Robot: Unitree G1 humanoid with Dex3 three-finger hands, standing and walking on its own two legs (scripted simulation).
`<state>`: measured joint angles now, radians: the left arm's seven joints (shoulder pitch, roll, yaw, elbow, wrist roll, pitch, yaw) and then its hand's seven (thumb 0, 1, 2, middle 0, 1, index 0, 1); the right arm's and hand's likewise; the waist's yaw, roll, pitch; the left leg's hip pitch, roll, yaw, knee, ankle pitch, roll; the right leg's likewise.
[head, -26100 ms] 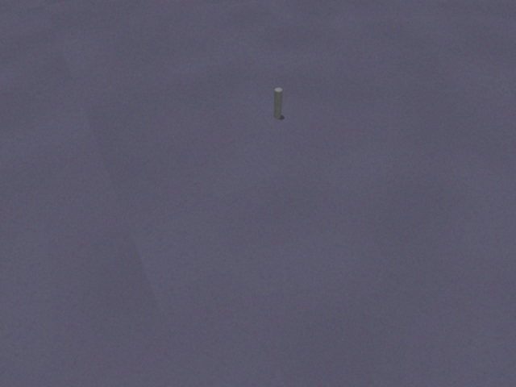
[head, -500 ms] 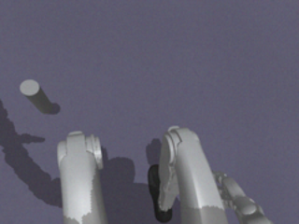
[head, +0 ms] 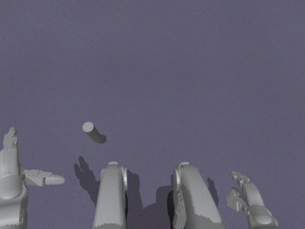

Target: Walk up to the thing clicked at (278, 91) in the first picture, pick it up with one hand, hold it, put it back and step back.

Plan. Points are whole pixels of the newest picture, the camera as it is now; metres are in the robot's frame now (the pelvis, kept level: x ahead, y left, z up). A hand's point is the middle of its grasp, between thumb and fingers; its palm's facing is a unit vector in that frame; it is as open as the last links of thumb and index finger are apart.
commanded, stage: home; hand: left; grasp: from the side
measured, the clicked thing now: (93, 133) +0.46 +0.27 -0.44
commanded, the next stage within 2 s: none
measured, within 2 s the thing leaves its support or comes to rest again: neither
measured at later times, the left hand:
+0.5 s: hand (33, 173) +0.24 +0.22 +0.10, palm faces +0.17 -0.93 -0.33, open 17.3 cm
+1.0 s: hand (34, 183) +0.23 +0.20 +0.13, palm faces +0.17 -0.94 -0.30, open 17.5 cm
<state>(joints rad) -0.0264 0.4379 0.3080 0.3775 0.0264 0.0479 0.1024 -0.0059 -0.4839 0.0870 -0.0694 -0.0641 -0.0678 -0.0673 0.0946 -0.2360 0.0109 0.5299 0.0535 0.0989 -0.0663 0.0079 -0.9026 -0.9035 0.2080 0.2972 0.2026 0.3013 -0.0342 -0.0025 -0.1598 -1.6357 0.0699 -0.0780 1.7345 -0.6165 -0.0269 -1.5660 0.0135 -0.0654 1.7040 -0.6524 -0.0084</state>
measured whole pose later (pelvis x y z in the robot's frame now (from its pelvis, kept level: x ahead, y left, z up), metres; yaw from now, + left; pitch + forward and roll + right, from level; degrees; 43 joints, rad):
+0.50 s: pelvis +0.07 +0.02 +0.17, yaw +3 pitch +12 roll -3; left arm 0.41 0.23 0.00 0.04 -0.02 0.27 0.19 0.00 -0.51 0.07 -0.06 -0.06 -0.05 -0.06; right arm 0.30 -0.21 0.03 0.48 0.04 -0.03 -0.17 0.01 -0.90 -0.90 0.21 0.30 0.20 0.30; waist -0.05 0.05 -0.17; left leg -0.78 0.05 -0.03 1.07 -0.51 -0.01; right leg -0.70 0.00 -0.05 1.00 -0.52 0.02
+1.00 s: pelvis +0.07 +0.01 +0.18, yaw +4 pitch +9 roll -2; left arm 0.47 0.20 -0.02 -0.02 0.00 0.27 0.15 -0.01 -0.55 0.05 -0.05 -0.05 -0.05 -0.05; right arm 0.27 -0.21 0.03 0.48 0.01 -0.11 -0.18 0.01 -0.90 -0.90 0.21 0.30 0.20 0.30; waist -0.02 0.04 -0.11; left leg -0.65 0.05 -0.03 0.98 -0.48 -0.02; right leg -0.58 0.00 -0.05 0.92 -0.50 0.01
